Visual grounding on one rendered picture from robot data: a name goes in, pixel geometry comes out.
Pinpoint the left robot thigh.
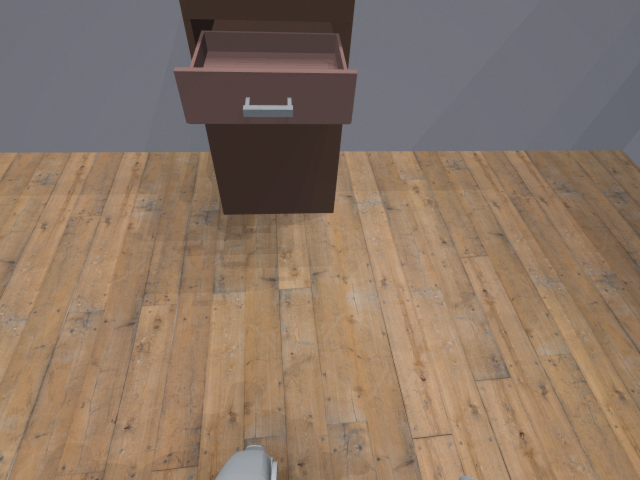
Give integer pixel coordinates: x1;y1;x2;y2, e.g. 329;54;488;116
215;450;278;480

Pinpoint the robot left shin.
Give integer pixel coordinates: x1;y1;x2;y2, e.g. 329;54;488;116
245;445;267;454

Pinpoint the handle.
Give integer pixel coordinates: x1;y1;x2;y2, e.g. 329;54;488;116
243;97;293;117

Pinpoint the drawer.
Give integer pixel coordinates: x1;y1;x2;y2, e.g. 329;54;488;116
174;31;357;124

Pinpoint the cabinet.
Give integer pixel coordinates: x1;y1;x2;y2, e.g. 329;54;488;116
179;0;355;215

